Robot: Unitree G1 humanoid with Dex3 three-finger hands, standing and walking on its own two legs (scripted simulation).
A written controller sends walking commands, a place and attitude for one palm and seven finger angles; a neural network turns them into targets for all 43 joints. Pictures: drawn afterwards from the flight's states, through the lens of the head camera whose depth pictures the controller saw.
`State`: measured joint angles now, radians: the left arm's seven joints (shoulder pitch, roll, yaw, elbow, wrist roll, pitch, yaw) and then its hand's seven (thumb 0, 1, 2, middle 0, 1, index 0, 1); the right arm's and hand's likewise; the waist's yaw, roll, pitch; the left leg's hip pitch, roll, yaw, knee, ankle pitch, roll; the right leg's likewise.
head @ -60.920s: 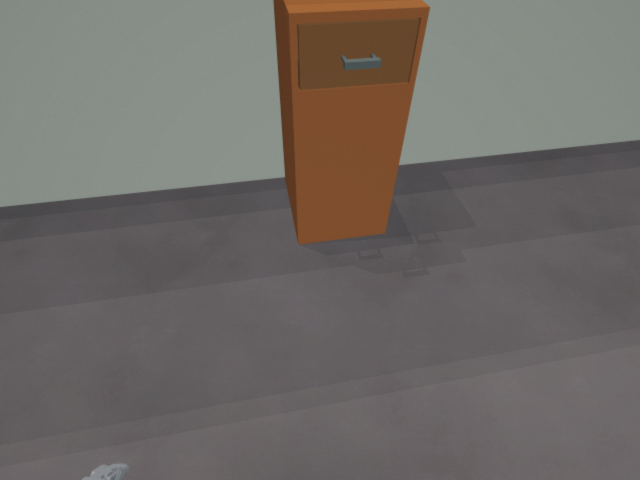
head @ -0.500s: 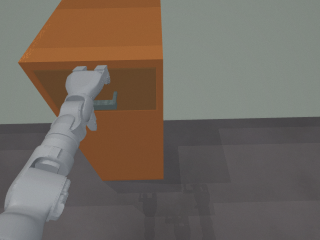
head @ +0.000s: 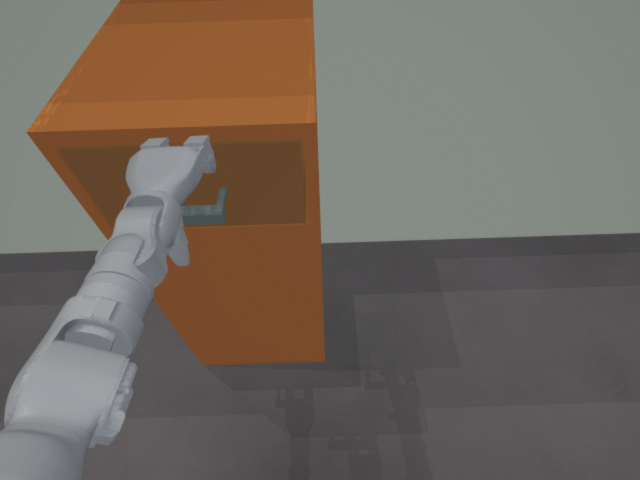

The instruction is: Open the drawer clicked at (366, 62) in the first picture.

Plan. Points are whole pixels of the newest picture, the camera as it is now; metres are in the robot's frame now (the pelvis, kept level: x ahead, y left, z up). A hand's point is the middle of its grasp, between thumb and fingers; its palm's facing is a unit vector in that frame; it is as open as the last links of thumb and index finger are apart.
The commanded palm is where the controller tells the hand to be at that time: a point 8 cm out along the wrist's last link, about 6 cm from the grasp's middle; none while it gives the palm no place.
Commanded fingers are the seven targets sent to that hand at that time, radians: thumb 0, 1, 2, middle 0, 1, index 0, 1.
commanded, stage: re-aim the fingers above the handle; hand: left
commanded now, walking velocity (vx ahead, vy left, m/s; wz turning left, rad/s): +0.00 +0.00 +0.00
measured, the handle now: (192, 205) +0.51 +0.19 +0.03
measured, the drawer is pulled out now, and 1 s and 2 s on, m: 0.00 0.00 0.00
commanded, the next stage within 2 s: lower the fingers behind the handle in 0.22 s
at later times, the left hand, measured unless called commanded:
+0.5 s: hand (182, 201) +0.47 +0.18 +0.09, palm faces -0.01 -0.03 -1.00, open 13.7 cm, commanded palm +0.45 +0.19 +0.13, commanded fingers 0.00 -0.50 0.30 -0.30 -1.20 -0.30 -1.20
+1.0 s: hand (182, 218) +0.47 +0.19 +0.05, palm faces -0.01 -0.02 -1.00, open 13.6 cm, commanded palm +0.45 +0.19 +0.10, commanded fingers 0.00 -0.50 0.30 -0.30 -1.20 -0.30 -1.20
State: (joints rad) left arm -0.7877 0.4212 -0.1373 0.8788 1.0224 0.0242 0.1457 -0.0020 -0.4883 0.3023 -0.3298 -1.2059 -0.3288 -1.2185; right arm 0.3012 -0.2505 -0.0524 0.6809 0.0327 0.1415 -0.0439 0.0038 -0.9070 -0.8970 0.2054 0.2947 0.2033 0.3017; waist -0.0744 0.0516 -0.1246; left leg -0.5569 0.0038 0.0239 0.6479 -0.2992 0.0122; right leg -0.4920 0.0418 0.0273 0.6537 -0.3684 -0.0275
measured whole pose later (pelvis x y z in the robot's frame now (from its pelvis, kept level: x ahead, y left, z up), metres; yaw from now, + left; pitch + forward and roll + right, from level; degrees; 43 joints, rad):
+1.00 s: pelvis +0.00 +0.01 -0.01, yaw +0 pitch +15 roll -1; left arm -0.79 0.40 -0.13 0.95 1.05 0.02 0.26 0.00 -0.49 0.30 -0.34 -1.22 -0.34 -1.25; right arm 0.34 -0.24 -0.07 0.72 0.02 0.13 -0.03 0.00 -0.91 -0.90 0.21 0.29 0.20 0.30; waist -0.08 0.04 -0.14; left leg -0.66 0.00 0.02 0.73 -0.33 0.02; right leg -0.59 0.04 0.02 0.71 -0.39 -0.02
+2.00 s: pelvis -0.03 +0.01 -0.03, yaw +0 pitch +18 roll -1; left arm -0.89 0.41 -0.15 1.06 1.08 0.05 0.30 0.00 -0.49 0.30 -0.31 -1.27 -0.32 -1.26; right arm 0.37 -0.24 -0.05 0.69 0.01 0.11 -0.04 0.00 -0.91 -0.90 0.21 0.29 0.20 0.30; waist -0.11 0.04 -0.16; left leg -0.82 0.01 0.02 0.84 -0.33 0.03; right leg -0.74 0.05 0.02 0.82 -0.40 -0.01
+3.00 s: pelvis +0.01 -0.01 +0.00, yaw +1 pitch +9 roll +1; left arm -0.71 0.42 -0.17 0.76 0.98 0.04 -0.03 0.00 -0.49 0.30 -0.33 -1.21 -0.31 -1.22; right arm 0.18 -0.25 -0.02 0.62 0.04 0.16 -0.06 0.00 -0.91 -0.90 0.21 0.29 0.20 0.30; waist -0.04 0.05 -0.12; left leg -0.47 0.00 0.01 0.61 -0.29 0.00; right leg -0.41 0.04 0.01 0.63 -0.37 -0.04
